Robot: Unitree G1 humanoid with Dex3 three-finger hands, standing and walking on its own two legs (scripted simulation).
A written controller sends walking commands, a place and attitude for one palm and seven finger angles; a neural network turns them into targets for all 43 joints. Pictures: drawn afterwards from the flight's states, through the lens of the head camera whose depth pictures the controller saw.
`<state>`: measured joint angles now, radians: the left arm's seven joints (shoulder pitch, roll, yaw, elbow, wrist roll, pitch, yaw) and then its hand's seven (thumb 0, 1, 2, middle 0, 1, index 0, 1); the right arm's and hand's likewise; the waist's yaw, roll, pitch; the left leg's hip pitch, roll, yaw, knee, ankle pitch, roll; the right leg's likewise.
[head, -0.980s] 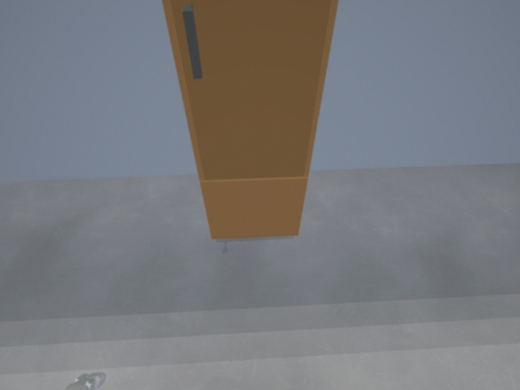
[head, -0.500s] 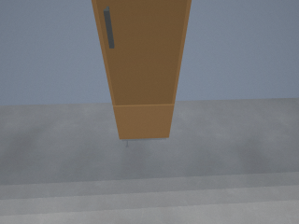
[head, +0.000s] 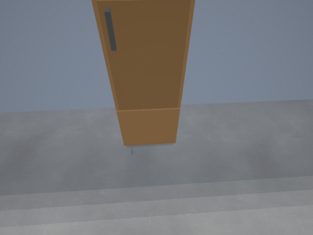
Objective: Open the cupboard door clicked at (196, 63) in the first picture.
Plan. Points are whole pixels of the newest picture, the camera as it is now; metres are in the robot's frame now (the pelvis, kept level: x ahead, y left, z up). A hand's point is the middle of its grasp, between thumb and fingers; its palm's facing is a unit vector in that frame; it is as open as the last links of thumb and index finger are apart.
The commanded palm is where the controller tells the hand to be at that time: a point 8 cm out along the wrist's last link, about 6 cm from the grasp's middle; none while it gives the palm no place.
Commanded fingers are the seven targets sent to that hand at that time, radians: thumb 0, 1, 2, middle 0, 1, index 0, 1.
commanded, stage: look at it before walking up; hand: left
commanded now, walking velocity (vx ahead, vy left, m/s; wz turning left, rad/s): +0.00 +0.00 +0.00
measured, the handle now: (111, 29) +0.82 +0.23 +0.14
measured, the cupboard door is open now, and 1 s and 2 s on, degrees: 0 0 0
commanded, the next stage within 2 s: take the last steps up to it in 0.56 s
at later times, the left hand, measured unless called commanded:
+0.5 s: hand out of the picture +0.07 +0.25 -0.15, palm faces -0.02 -0.94 -0.33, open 7.4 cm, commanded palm none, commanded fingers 0.00 0.90 0.90 -0.20 -0.30 -0.20 -0.30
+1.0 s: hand out of the picture +0.02 +0.21 -0.19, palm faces +0.05 -0.98 -0.17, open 7.4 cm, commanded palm none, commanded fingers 0.00 0.90 0.90 -0.20 -0.30 -0.20 -0.30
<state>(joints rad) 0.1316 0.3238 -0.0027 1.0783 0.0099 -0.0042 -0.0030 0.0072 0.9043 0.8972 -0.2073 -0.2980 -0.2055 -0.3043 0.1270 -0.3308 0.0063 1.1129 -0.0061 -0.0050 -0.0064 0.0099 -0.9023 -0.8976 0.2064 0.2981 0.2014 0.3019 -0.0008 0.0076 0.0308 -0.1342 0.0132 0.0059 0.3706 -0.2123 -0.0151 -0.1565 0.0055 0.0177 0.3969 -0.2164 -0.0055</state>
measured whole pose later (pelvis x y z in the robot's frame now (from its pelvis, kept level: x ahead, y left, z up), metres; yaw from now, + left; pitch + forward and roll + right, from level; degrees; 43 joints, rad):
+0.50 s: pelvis +0.00 +0.00 +0.00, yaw +0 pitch -2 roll +0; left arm 0.14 0.33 0.00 1.09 0.01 -0.01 0.00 0.01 0.90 0.90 -0.21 -0.30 -0.21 -0.30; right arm 0.12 -0.34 0.01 1.11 0.00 -0.01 -0.01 0.01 -0.90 -0.90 0.21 0.30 0.20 0.30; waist 0.00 0.00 0.03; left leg -0.12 0.01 0.01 0.35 -0.20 -0.01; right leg -0.14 0.00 0.02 0.37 -0.20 0.00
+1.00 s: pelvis +0.05 +0.02 -0.01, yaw +0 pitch -1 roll -1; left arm 0.34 0.21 0.02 1.10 0.02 0.00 -0.01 0.00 0.91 0.90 -0.21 -0.30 -0.20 -0.30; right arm 0.30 -0.21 0.01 1.13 -0.02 -0.01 0.00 0.01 -0.91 -0.90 0.20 0.30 0.20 0.30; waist 0.01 -0.02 -0.01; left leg -0.17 0.01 0.01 0.58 -0.40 0.01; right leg -0.16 0.00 0.01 0.53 -0.36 0.01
